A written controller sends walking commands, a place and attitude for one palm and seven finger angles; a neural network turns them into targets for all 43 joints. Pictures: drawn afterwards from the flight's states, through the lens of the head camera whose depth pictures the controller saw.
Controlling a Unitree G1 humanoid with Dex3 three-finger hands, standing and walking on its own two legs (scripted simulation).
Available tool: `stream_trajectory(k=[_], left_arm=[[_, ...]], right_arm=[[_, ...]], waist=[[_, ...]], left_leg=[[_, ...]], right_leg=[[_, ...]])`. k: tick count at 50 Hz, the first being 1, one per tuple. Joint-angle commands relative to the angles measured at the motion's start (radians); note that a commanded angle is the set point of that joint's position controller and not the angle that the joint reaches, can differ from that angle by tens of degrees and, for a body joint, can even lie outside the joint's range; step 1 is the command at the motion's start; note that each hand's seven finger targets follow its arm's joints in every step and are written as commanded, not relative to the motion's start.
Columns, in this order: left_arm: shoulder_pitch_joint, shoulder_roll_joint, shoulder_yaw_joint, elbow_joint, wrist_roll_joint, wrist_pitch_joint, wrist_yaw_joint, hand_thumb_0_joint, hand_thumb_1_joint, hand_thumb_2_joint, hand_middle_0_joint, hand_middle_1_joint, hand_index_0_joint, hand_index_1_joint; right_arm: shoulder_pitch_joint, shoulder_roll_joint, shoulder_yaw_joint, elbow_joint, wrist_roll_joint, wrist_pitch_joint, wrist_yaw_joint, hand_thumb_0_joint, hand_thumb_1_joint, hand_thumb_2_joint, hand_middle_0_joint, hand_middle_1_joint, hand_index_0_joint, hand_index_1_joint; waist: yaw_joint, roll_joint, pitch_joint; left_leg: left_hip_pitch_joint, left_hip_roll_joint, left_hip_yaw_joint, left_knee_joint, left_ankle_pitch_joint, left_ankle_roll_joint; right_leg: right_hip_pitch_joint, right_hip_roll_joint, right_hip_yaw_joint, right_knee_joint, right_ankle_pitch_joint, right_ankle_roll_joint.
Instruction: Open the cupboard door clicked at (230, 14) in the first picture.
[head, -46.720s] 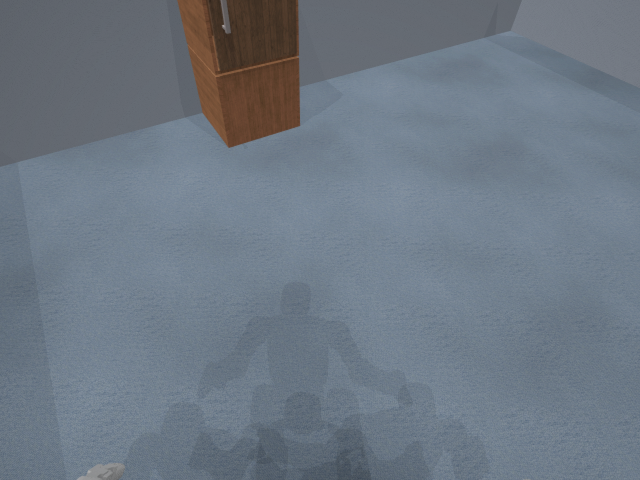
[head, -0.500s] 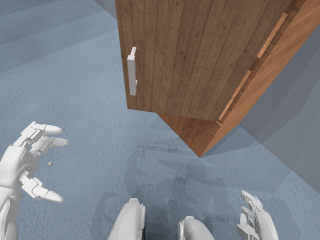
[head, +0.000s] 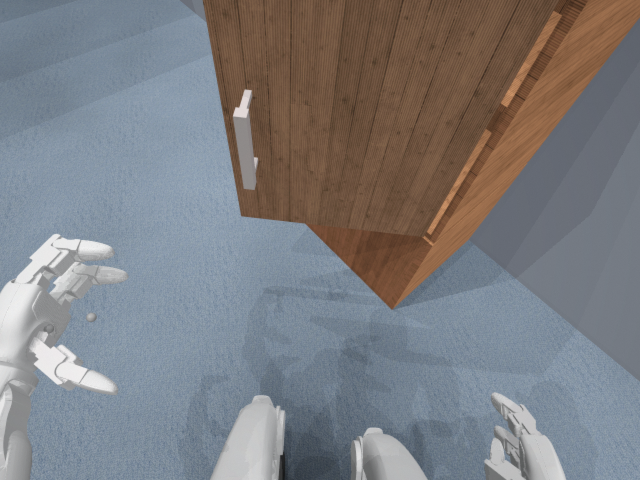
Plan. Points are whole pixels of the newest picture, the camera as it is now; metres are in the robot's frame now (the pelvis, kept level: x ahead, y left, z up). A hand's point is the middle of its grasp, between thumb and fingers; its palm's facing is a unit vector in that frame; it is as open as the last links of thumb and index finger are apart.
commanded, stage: raise the hand with hooked fingers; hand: left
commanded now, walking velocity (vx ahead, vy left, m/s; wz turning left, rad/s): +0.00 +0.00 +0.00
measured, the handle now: (248, 143) +0.58 +0.15 +0.02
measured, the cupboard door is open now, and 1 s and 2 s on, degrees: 43 43 43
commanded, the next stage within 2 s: move the hooked fingers beside the handle in 0.12 s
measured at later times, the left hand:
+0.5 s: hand (117, 288) +0.32 +0.26 +0.03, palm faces -0.05 -1.00 -0.03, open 14.0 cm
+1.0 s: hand (152, 235) +0.40 +0.25 +0.02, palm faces -0.03 -1.00 -0.03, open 14.0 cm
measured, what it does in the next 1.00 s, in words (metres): stands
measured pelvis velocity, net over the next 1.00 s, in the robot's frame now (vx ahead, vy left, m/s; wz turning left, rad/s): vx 0.00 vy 0.00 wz -0.02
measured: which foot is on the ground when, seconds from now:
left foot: down 0.00-1.00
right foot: down 0.00-1.00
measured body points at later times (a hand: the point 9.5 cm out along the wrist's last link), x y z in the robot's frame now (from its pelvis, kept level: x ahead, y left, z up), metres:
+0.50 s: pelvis +0.00 +0.00 -0.01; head +0.10 +0.03 +0.43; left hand +0.31 +0.31 +0.04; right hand +0.17 -0.26 -0.09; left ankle +0.08 +0.09 -0.62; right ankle +0.00 -0.11 -0.62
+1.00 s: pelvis +0.00 +0.00 -0.01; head +0.12 +0.03 +0.42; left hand +0.39 +0.30 +0.02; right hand +0.11 -0.27 -0.11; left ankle +0.08 +0.09 -0.62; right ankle +0.00 -0.11 -0.62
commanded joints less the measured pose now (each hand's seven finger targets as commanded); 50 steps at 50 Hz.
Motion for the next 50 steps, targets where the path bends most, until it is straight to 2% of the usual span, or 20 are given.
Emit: stream_trajectory(k=[1,11,15,19,22,25,26,27,30,31,34,35,36,38,40,42,44,47,49,50], left_arm=[[-0.112,0.238,0.101,-0.182,-0.031,-0.056,-0.004,0.000,-0.500,0.300,-0.300,-1.200,-0.300,-1.200],[-0.129,0.230,0.091,-0.185,-0.032,-0.050,-0.007,0.000,-0.500,0.300,-0.300,-1.200,-0.300,-1.200],[-0.274,0.221,0.060,-0.135,-0.018,-0.055,-0.002,0.000,-0.500,0.300,-0.300,-1.200,-0.300,-1.200],[-0.352,0.256,0.067,-0.112,-0.002,-0.061,-0.003,0.000,-0.500,0.300,-0.300,-1.200,-0.300,-1.200],[-0.355,0.221,0.027,-0.118,0.017,-0.053,0.009,0.000,-0.500,0.300,-0.300,-1.200,-0.300,-1.200],[-0.407,0.267,0.065,-0.051,0.033,-0.037,0.037,0.000,-0.500,0.300,-0.300,-1.200,-0.300,-1.200],[-0.422,0.255,0.056,-0.052,0.036,-0.037,0.043,0.000,-0.500,0.300,-0.300,-1.200,-0.300,-1.200],[-0.424,0.247,0.054,-0.044,0.039,-0.035,0.050,0.000,-0.500,0.300,-0.300,-1.200,-0.300,-1.200],[-0.471,0.271,0.070,-0.011,0.054,-0.047,0.070,0.000,-0.500,0.300,-0.300,-1.200,-0.300,-1.200],[-0.475,0.243,0.046,0.012,0.057,-0.046,0.072,0.000,-0.500,0.300,-0.300,-1.200,-0.300,-1.200],[-0.537,0.259,0.057,0.064,0.062,-0.057,0.073,0.000,-0.500,0.300,-0.300,-1.200,-0.300,-1.200],[-0.560,0.276,0.064,0.073,0.069,-0.064,0.070,0.000,-0.500,0.300,-0.300,-1.200,-0.300,-1.200],[-0.552,0.258,0.046,0.089,0.075,-0.066,0.066,0.000,-0.500,0.300,-0.300,-1.200,-0.300,-1.200],[-0.589,0.246,0.034,0.096,0.078,-0.072,0.068,0.000,-0.500,0.300,-0.300,-1.200,-0.300,-1.200],[-0.630,0.270,0.052,0.119,0.080,-0.082,0.070,0.000,-0.500,0.300,-0.300,-1.200,-0.300,-1.200],[-0.649,0.250,0.035,0.144,0.087,-0.086,0.071,0.000,-0.500,0.300,-0.300,-1.200,-0.300,-1.200],[-0.694,0.289,0.061,0.154,0.093,-0.096,0.080,0.000,-0.500,0.300,-0.300,-1.200,-0.300,-1.200],[-0.749,0.260,0.027,0.166,0.112,-0.109,0.092,0.000,-0.500,0.300,-0.300,-1.200,-0.300,-1.200],[-0.782,0.246,0.016,0.192,0.114,-0.114,0.101,0.000,-0.500,0.300,-0.300,-1.200,-0.300,-1.200],[-0.783,0.272,0.035,0.230,0.126,-0.112,0.108,0.000,-0.500,0.300,-0.300,-1.200,-0.300,-1.200]], right_arm=[[0.008,-0.169,-0.067,-0.126,0.008,-0.041,-0.012,0.000,-0.900,-0.900,0.200,0.300,0.200,0.300],[-0.002,-0.168,-0.064,-0.134,0.009,-0.033,-0.015,0.000,-0.900,-0.900,0.200,0.300,0.200,0.300],[0.006,-0.172,-0.059,-0.104,0.006,-0.031,-0.023,0.000,-0.900,-0.900,0.200,0.300,0.200,0.300],[0.012,-0.179,-0.059,-0.099,0.004,-0.028,-0.029,0.000,-0.900,-0.900,0.200,0.300,0.200,0.300],[0.007,-0.174,-0.061,-0.101,0.004,-0.017,-0.021,0.000,-0.900,-0.900,0.200,0.300,0.200,0.300],[0.015,-0.180,-0.058,-0.087,0.002,0.001,-0.021,0.000,-0.900,-0.900,0.200,0.300,0.200,0.300],[0.012,-0.175,-0.058,-0.089,0.001,0.005,-0.019,0.000,-0.900,-0.900,0.200,0.300,0.200,0.300],[0.015,-0.173,-0.059,-0.090,0.000,0.010,-0.017,0.000,-0.900,-0.900,0.200,0.300,0.200,0.300],[0.028,-0.176,-0.058,-0.081,-0.003,0.024,-0.014,0.000,-0.900,-0.900,0.200,0.300,0.200,0.300],[0.029,-0.174,-0.058,-0.081,-0.002,0.029,-0.012,0.000,-0.900,-0.900,0.200,0.300,0.200,0.300],[0.045,-0.177,-0.059,-0.067,-0.003,0.041,-0.013,0.000,-0.900,-0.900,0.200,0.300,0.200,0.300],[0.047,-0.180,-0.060,-0.061,-0.002,0.046,-0.013,0.000,-0.900,-0.900,0.200,0.300,0.200,0.300],[0.050,-0.177,-0.061,-0.062,-0.002,0.051,-0.010,0.000,-0.900,-0.900,0.200,0.300,0.200,0.300],[0.058,-0.179,-0.065,-0.055,-0.003,0.057,-0.008,0.000,-0.900,-0.900,0.200,0.300,0.200,0.300],[0.066,-0.183,-0.065,-0.044,-0.005,0.064,-0.008,0.000,-0.900,-0.900,0.200,0.300,0.200,0.300],[0.071,-0.180,-0.067,-0.038,-0.006,0.072,-0.006,0.000,-0.900,-0.900,0.200,0.300,0.200,0.300],[0.079,-0.183,-0.065,-0.034,-0.007,0.078,-0.006,0.000,-0.900,-0.900,0.200,0.300,0.200,0.300],[0.086,-0.183,-0.069,-0.023,-0.011,0.090,-0.002,0.000,-0.900,-0.900,0.200,0.300,0.200,0.300],[0.098,-0.182,-0.069,-0.017,-0.012,0.095,-0.001,0.000,-0.900,-0.900,0.200,0.300,0.200,0.300],[0.101,-0.187,-0.070,-0.008,-0.012,0.102,-0.001,0.000,-0.900,-0.900,0.200,0.300,0.200,0.300]], waist=[[0.014,0.099,-0.307],[0.016,0.103,-0.310],[-0.019,0.080,-0.280],[-0.007,0.109,-0.327],[0.001,0.147,-0.364],[-0.005,0.102,-0.338],[0.001,0.127,-0.348],[-0.002,0.114,-0.357],[0.001,0.124,-0.379],[-0.008,0.106,-0.368],[-0.022,0.075,-0.367],[-0.020,0.087,-0.381],[-0.016,0.112,-0.374],[-0.025,0.107,-0.390],[-0.027,0.108,-0.401],[-0.031,0.106,-0.401],[-0.029,0.113,-0.412],[-0.034,0.148,-0.434],[-0.048,0.120,-0.435],[-0.044,0.109,-0.430]], left_leg=[[0.437,0.006,-0.069,-0.188,0.155,-0.014],[0.433,0.004,-0.069,-0.185,0.146,-0.013],[0.387,0.007,-0.065,-0.150,0.107,-0.008],[0.405,0.006,-0.067,-0.142,0.120,-0.009],[0.484,0.010,-0.081,-0.166,0.158,-0.017],[0.437,0.013,-0.077,-0.160,0.139,-0.014],[0.439,0.010,-0.076,-0.161,0.143,-0.016],[0.437,0.010,-0.073,-0.159,0.139,-0.015],[0.453,0.014,-0.076,-0.155,0.167,-0.018],[0.446,0.012,-0.077,-0.156,0.161,-0.017],[0.406,0.011,-0.066,-0.132,0.161,-0.009],[0.411,0.013,-0.063,-0.127,0.173,-0.011],[0.423,0.013,-0.066,-0.135,0.170,-0.015],[0.447,0.015,-0.073,-0.134,0.183,-0.015],[0.450,0.016,-0.074,-0.124,0.199,-0.015],[0.448,0.015,-0.076,-0.122,0.201,-0.014],[0.444,0.014,-0.078,-0.115,0.202,-0.014],[0.493,0.019,-0.091,-0.118,0.217,-0.022],[0.491,0.019,-0.099,-0.110,0.221,-0.018],[0.480,0.023,-0.099,-0.112,0.208,-0.020]], right_leg=[[-0.008,0.000,0.043,-0.198,0.170,-0.012],[-0.008,0.001,0.044,-0.196,0.164,-0.013],[-0.054,0.001,0.052,-0.188,0.137,-0.009],[-0.053,0.000,0.056,-0.175,0.141,-0.018],[-0.069,-0.004,0.042,-0.172,0.166,-0.019],[-0.071,0.000,0.045,-0.173,0.157,-0.016],[-0.065,-0.003,0.043,-0.168,0.159,-0.017],[-0.060,-0.004,0.045,-0.170,0.159,-0.015],[-0.067,0.000,0.041,-0.158,0.176,-0.017],[-0.067,0.000,0.041,-0.162,0.173,-0.015],[-0.060,0.003,0.050,-0.160,0.182,-0.014],[-0.062,0.003,0.054,-0.155,0.191,-0.013],[-0.073,0.002,0.049,-0.154,0.183,-0.016],[-0.088,0.001,0.046,-0.152,0.194,-0.015],[-0.100,0.002,0.048,-0.145,0.205,-0.015],[-0.101,0.001,0.047,-0.144,0.206,-0.014],[-0.107,0.006,0.045,-0.132,0.203,-0.019],[-0.145,0.001,0.038,-0.124,0.205,-0.019],[-0.156,0.006,0.036,-0.121,0.209,-0.020],[-0.163,0.004,0.036,-0.121,0.200,-0.017]])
